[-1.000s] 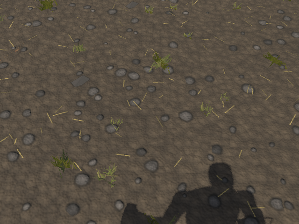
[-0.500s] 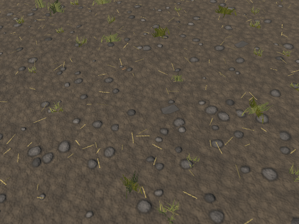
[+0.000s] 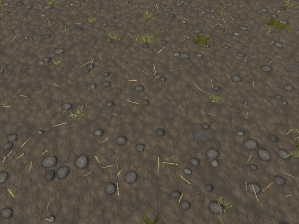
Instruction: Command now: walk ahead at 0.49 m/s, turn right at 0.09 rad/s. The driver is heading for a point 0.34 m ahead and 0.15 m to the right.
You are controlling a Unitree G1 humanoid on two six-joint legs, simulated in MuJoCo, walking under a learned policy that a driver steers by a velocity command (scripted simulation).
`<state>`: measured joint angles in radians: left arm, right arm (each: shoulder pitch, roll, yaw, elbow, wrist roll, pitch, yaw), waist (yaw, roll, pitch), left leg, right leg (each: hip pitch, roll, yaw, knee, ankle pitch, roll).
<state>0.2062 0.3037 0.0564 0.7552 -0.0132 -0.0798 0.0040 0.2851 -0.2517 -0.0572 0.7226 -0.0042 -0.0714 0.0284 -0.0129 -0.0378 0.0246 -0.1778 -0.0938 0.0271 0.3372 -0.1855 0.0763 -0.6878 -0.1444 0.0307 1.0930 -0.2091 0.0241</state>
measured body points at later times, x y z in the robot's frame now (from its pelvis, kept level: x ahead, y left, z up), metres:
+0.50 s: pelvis +0.25 -0.07 -0.01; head +0.30 -0.09 +0.44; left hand +0.44 +0.16 -0.11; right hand +0.33 -0.36 -0.13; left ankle +0.27 +0.09 -0.67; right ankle +0.31 -0.15 -0.74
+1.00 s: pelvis +0.34 -0.04 -0.01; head +0.36 -0.04 +0.44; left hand +0.50 +0.18 -0.14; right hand +0.42 -0.32 -0.13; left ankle +0.39 +0.08 -0.74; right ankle +0.31 -0.15 -0.74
